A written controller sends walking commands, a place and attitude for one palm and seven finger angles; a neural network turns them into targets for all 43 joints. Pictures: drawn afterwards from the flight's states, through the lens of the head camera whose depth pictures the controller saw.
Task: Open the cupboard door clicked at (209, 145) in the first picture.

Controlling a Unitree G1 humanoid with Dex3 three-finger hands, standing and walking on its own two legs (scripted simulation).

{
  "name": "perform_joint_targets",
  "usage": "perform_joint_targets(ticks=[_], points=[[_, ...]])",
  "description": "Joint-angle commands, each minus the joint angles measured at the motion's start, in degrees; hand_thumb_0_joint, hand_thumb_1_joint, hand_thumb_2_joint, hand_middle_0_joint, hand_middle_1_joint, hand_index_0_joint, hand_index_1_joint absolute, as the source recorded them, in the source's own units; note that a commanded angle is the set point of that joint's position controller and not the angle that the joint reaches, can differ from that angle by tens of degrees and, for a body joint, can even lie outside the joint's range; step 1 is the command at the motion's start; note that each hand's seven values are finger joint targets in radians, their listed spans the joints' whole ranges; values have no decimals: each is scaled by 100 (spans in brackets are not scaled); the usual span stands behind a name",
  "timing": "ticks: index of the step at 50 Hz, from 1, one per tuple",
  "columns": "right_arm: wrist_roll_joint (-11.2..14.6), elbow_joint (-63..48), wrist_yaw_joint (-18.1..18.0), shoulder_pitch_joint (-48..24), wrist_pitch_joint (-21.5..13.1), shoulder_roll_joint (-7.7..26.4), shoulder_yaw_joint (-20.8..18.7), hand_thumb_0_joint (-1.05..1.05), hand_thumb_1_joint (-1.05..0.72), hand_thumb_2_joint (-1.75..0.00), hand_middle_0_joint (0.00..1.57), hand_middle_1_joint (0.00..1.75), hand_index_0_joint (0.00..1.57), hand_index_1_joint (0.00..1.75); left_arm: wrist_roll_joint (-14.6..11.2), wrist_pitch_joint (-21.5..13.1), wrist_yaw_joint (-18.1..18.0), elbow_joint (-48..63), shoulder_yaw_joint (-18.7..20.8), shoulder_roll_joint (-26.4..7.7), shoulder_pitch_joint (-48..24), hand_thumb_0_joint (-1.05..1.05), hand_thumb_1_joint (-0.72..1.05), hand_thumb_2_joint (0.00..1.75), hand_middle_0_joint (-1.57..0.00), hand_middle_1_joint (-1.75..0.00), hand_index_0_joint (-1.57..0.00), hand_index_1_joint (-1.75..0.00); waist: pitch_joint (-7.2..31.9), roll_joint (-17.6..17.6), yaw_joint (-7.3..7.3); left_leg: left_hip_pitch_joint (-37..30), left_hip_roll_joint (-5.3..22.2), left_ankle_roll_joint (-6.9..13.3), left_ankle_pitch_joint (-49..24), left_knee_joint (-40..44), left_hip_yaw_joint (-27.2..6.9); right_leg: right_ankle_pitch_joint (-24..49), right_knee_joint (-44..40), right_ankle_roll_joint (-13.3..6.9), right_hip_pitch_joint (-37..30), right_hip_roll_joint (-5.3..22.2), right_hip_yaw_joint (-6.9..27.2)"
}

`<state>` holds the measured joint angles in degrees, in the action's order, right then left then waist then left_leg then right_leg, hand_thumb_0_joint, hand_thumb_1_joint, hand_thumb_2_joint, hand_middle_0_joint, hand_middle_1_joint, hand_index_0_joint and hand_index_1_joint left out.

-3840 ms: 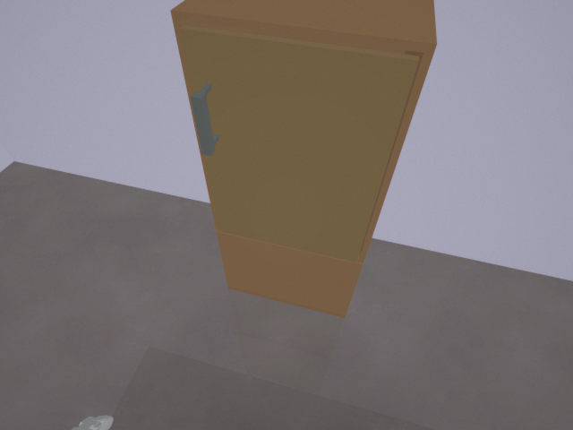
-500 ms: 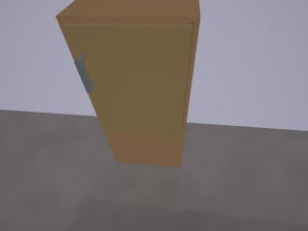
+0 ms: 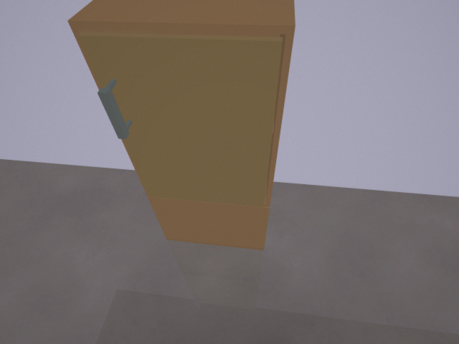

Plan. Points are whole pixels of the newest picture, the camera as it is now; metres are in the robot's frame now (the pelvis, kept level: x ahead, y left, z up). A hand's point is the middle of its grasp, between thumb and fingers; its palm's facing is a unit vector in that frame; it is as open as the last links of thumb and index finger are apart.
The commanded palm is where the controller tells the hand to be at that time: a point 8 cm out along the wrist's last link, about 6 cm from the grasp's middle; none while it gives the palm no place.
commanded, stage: look again from close up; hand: left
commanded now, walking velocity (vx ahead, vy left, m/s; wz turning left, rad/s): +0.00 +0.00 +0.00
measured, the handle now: (118, 109) +0.62 +0.31 +0.06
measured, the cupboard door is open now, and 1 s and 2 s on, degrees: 0 0 0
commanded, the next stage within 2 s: shuffle to correct the standing spot in 0.10 s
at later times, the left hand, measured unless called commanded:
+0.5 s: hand out of the picture +0.02 +0.19 -0.18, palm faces +0.04 -0.98 -0.20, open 7.3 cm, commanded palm none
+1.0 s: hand out of the picture +0.11 +0.27 -0.18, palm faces -0.03 -0.98 -0.21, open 7.4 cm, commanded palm none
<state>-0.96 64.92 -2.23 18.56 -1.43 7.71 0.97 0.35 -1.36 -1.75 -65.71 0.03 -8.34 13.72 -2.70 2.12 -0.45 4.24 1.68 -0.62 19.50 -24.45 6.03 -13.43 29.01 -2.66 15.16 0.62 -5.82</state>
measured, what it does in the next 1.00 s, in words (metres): steps to the left: left foot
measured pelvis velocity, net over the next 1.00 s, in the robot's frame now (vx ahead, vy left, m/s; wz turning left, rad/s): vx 0.04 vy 0.10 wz -0.09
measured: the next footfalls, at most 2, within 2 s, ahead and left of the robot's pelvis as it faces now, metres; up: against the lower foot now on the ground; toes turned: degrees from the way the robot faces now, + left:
left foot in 0.82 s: +0.03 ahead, +0.16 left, +0.00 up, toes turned +3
right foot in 1.14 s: +0.10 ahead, -0.01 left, +0.00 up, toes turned -13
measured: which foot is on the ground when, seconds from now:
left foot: down 0.00-0.68, up 0.70-0.80, down 0.82-1.00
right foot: down 0.00-0.82, up 0.84-1.00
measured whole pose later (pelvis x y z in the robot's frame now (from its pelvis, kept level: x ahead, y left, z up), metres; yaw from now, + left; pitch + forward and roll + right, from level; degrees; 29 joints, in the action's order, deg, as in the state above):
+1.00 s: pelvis +0.04 +0.10 -0.01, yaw -5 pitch +1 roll +0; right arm -2.2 56.2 -1.9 17.3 -1.0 8.0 -1.0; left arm 1.4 2.4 -1.8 -57.5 3.7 -9.5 11.8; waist -3.5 -0.9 0.3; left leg 9.5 -2.1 4.8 20.5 -28.4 9.0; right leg -27.9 57.8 -1.1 27.1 4.1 -3.7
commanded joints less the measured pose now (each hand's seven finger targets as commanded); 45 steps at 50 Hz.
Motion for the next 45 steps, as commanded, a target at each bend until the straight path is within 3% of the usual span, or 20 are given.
perform_joint_targets(ticks=[1, 10, 17, 20, 22, 27, 29, 31, 32, 34, 35, 36, 37, 38, 39, 40, 41, 42, 43, 45], points=[[-4, -22, -2, 594, -35, 410, -91, 0, -90, -90, 20, 30, 20, 30, 13, -67, -21, 204, 70, -564, 314, 0, 90, 90, -20, -30, -20, -30, -59, -236, 5, 687, 484, 220, -813, 491, -418, 1279, -510, -115, -551, 702, 890], [0, -53, -15, 492, -40, 451, -119, 0, -90, -90, 20, 30, 20, 30, 20, -71, -18, 264, 106, -612, 303, 0, 90, 90, -20, -30, -20, -30, 6, -177, 13, 564, 521, 204, -1041, 449, -399, 1641, -475, -119, -630, 692, 862], [-11, -176, 42, 592, 78, 435, -171, 0, -90, -90, 20, 30, 20, 30, 62, -45, -24, 385, 268, -904, 380, 0, 90, 90, -20, -30, -20, -30, -71, -673, 80, 913, 211, 105, 102, -175, -66, 363, -1065, -520, -533, 1198, 1819], [-24, -207, 66, 703, 88, 398, -189, 0, -90, -90, 20, 30, 20, 30, 72, -6, -34, 503, 342, -935, 313, 0, 90, 90, -20, -30, -20, -30, -114, -612, 55, 838, 203, 110, 82, -219, -62, -52, -1163, -629, -219, 1273, 1976], [-32, -226, 67, 808, 62, 431, -204, 0, -90, -90, 20, 30, 20, 30, 69, 19, -29, 576, 368, -901, 221, 0, 90, 90, -20, -30, -20, -30, -38, -446, 22, 645, 242, 130, -88, 26, -69, 127, -928, -579, -112, 1152, 1799], [-68, -475, 23, 769, 21, 751, -276, 0, -90, -90, 20, 30, 20, 30, 99, 128, 13, 838, 328, -545, 19, 0, 90, 90, -20, -30, -20, -30, -166, 481, 113, 499, 882, 464, -1725, 544, -391, 201, 555, -237, 210, 340, 625], [-59, -586, 19, 673, 47, 780, -276, 0, -90, -90, 20, 30, 20, 30, 117, 142, 4, 873, 308, -491, 78, 0, 90, 90, -20, -30, -20, -30, -260, 341, 199, 564, 902, 562, -2311, 418, -365, -183, 726, -223, 217, 262, 587], [-53, -678, 27, 548, 54, 802, -289, 0, -90, -90, 20, 30, 20, 30, 112, 120, -18, 803, 326, -574, 438, 0, 90, 90, -20, -30, -20, -30, -61, -21, 347, 761, 694, 514, -2251, -92, -189, 235, 638, -352, -206, 473, 956], [-43, -736, 27, 519, 56, 760, -293, 0, -90, -90, 20, 30, 20, 30, 117, 97, -42, 737, 362, -687, 678, 0, 90, 90, -20, -30, -20, -30, 102, -406, 416, 1062, 465, 418, -1912, -585, -18, 640, 464, -507, -577, 821, 1436], [1, -880, 59, 361, 77, 506, -279, 0, -90, -90, 20, 30, 20, 30, 117, 58, -107, 614, 481, -1099, 1166, 0, 90, 90, -20, -30, -20, -30, 306, -1494, 480, 2133, -81, 101, 142, -1665, 121, 1825, -324, -1006, -1402, 1967, 2856], [-2, -977, 62, 84, 84, 472, -289, 0, -90, -90, 20, 30, 20, 30, 121, 44, -133, 629, 515, -1165, 1184, 0, 90, 90, -20, -30, -20, -30, 151, -1497, 548, 2496, -46, 37, 1185, -2091, -110, 2427, -539, -1243, -1337, 2272, 3155], [-4, -1020, 74, -32, 71, 447, -310, 0, -90, -90, 20, 30, 20, 30, 152, 41, -155, 697, 542, -1163, 1069, 0, 90, 90, -20, -30, -20, -30, 114, -1308, 516, 2566, 40, 41, 1425, -2285, -374, 2563, -548, -1297, -1172, 2350, 3083], [6, -1008, 97, 54, 55, 414, -333, 0, -90, -90, 20, 30, 20, 30, 168, 47, -161, 801, 560, -1164, 794, 0, 90, 90, -20, -30, -20, -30, 148, -1263, 367, 2312, 141, 77, 1394, -2027, -612, 2402, -439, -1174, -794, 2289, 2824], [18, -912, 129, 353, 49, 361, -358, 0, -90, -90, 20, 30, 20, 30, 169, 68, -155, 938, 554, -1153, 384, 0, 90, 90, -20, -30, -20, -30, 236, -1065, 110, 1564, 133, 76, 924, -1299, -587, 2112, -244, -918, -217, 2078, 2335], [16, -722, 146, 865, 35, 270, -342, 0, -90, -90, 20, 30, 20, 30, 139, 99, -128, 1069, 566, -1156, 6, 0, 90, 90, -20, -30, -20, -30, 421, -1030, -180, 474, -27, 57, -47, -434, -292, 1387, 15, -572, 543, 1666, 1776], [-23, -591, 128, 1220, 22, 422, -354, 0, -90, -90, 20, 30, 20, 30, 109, 160, -94, 1226, 530, -943, -211, 0, 90, 90, -20, -30, -20, -30, 396, -312, -268, -42, 158, 131, -466, 140, -421, 182, 662, -258, 1064, 982, 1190], [-100, -655, 117, 1262, 27, 861, -440, 0, -90, -90, 20, 30, 20, 30, 93, 246, -48, 1420, 476, -584, -370, 0, 90, 90, -20, -30, -20, -30, 102, 1313, -295, 151, 1232, 591, -453, 855, -1735, -1520, 1766, 177, 1754, 142, 263], [-100, -768, 107, 1059, 88, 952, -455, 0, -90, -90, 20, 30, 20, 30, 125, 290, -72, 1491, 460, -491, -544, 0, 90, 90, -20, -30, -20, -30, -265, 1419, -303, 649, 1679, 1042, -361, 1211, -2102, -2029, 2725, 144, 1989, 87, 372], [-97, -849, 93, 883, 73, 782, -409, 0, -90, -90, 20, 30, 20, 30, 148, 269, -74, 1493, 446, -488, -671, 0, 90, 90, -20, -30, -20, -30, -544, 925, -260, 836, 1686, 1294, -780, 1166, -2258, -1895, 3286, 60, 2200, 231, 547], [-130, -1002, 65, 432, 18, 656, -326, 0, -90, -90, 20, 30, 20, 30, 140, 232, -29, 1337, 425, -395, -408, 0, 90, 90, -20, -30, -20, -30, -451, 239, -13, 503, 1426, 1361, -2210, 825, -1605, -1415, 3627, 71, 2240, 402, 453]])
